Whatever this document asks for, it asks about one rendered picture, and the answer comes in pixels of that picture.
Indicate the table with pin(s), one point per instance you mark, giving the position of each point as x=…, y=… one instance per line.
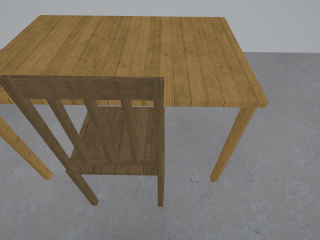
x=199, y=58

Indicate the chair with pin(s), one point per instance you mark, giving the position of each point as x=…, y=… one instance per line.
x=113, y=140

